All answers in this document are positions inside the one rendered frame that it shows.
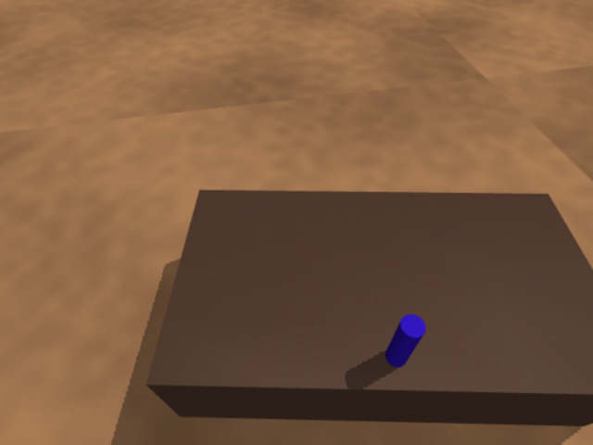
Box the can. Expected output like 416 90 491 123
385 314 426 367

